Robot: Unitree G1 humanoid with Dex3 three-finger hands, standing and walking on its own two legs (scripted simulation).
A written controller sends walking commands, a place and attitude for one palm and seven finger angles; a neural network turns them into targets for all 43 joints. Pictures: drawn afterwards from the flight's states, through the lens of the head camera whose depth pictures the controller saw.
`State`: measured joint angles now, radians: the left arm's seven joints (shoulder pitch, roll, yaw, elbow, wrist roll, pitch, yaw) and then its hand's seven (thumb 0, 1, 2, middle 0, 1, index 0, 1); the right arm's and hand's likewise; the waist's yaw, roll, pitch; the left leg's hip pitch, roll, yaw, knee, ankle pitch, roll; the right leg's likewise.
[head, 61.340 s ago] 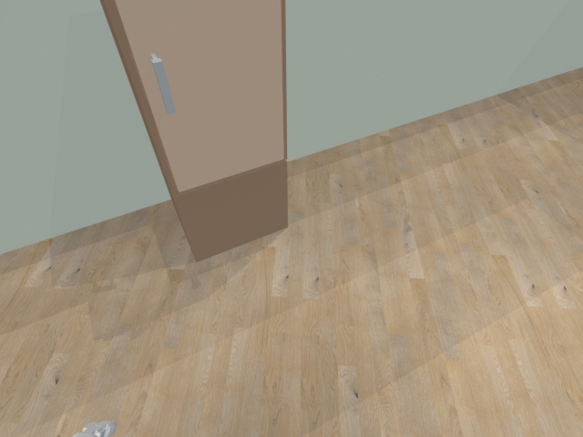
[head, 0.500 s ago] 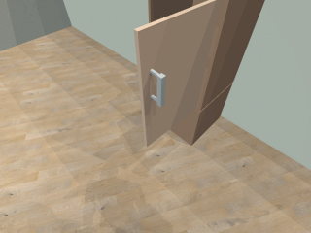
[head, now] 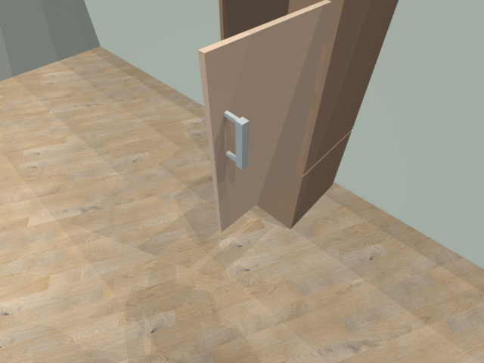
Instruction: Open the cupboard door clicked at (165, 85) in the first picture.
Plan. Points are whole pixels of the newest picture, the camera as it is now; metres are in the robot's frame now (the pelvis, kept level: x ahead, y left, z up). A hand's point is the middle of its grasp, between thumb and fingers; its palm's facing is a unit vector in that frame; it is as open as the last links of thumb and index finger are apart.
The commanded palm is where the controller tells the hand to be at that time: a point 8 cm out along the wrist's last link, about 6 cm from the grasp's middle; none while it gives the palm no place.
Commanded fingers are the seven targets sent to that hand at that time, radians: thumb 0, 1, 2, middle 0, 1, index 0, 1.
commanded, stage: look to check the result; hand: left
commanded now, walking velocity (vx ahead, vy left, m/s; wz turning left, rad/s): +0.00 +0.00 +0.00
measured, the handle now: (235, 140) +0.57 +0.04 +0.03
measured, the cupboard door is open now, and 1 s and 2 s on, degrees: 87 87 87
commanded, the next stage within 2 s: stand and wait in 0.48 s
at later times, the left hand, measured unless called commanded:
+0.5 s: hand out of the picture +0.02 +0.19 -0.17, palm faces +0.02 -0.97 -0.23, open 7.4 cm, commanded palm none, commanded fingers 0.00 0.90 0.90 -0.20 -0.30 -0.20 -0.30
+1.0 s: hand out of the picture +0.06 +0.20 -0.16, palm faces +0.00 -0.96 -0.28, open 7.4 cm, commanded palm none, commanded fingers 0.00 0.90 0.90 -0.20 -0.30 -0.20 -0.30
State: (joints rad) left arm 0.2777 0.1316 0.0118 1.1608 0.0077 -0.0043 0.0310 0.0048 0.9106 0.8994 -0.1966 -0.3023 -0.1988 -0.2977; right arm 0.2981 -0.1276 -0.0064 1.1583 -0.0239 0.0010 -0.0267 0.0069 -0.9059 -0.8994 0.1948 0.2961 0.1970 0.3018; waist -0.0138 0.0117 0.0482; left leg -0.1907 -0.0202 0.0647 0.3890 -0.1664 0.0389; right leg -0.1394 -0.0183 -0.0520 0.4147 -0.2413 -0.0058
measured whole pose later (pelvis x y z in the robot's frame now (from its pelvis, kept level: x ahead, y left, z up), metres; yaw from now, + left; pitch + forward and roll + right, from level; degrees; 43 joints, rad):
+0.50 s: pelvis +0.01 -0.01 +0.00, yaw +0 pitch -2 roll +0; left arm 0.23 0.19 0.01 1.16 0.01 -0.01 0.02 0.00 0.91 0.90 -0.20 -0.30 -0.20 -0.30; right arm 0.22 -0.20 -0.01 1.15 -0.02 0.00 -0.02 0.01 -0.91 -0.90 0.20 0.30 0.20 0.30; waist -0.01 0.02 0.05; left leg -0.17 -0.01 0.06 0.36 -0.16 0.03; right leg -0.11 -0.01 -0.05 0.38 -0.23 -0.01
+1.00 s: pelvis +0.02 -0.01 +0.00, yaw +0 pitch -2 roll +0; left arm 0.17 0.24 0.01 1.16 0.01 -0.02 0.01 0.00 0.90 0.90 -0.20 -0.30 -0.20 -0.30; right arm 0.17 -0.25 -0.01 1.15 -0.02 -0.01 -0.01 0.01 -0.90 -0.90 0.20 0.30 0.20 0.30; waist -0.01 0.02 0.05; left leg -0.14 0.00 0.06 0.31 -0.15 0.02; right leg -0.08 0.00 -0.06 0.33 -0.22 -0.02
